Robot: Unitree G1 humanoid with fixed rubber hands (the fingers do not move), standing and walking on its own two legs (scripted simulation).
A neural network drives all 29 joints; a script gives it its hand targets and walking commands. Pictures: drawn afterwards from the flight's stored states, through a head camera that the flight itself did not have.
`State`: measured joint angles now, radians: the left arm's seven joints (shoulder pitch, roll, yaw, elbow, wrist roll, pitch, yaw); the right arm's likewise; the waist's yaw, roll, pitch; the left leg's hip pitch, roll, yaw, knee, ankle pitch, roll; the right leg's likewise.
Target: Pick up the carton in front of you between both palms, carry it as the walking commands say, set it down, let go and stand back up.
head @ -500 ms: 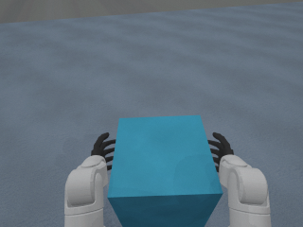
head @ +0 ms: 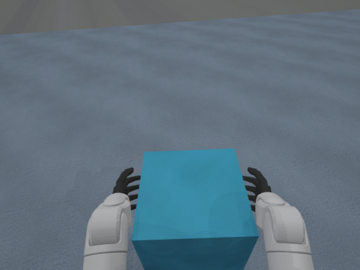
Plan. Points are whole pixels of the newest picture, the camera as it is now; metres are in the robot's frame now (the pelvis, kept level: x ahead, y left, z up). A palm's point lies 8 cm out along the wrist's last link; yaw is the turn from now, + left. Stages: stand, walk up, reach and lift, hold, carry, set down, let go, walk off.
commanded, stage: carry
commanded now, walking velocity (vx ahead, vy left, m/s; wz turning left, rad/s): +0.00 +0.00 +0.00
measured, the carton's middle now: (191, 217) +0.27 +0.00 -0.01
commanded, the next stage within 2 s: hold in 0.82 s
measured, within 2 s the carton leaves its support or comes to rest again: neither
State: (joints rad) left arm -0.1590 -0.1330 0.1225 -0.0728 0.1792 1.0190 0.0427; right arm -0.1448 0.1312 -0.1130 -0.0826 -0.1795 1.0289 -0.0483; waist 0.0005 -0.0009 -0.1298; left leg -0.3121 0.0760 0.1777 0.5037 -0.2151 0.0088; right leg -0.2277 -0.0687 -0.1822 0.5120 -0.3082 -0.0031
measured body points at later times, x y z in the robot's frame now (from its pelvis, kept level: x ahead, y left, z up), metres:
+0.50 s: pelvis -0.02 -0.01 +0.00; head -0.03 -0.01 +0.45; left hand +0.29 +0.14 +0.04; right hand +0.29 -0.16 +0.03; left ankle +0.03 +0.11 -0.74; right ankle -0.02 -0.11 -0.74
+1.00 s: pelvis -0.02 -0.01 +0.01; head -0.04 -0.01 +0.46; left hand +0.28 +0.13 +0.04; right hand +0.27 -0.17 +0.03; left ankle +0.03 +0.13 -0.74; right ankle -0.03 -0.11 -0.74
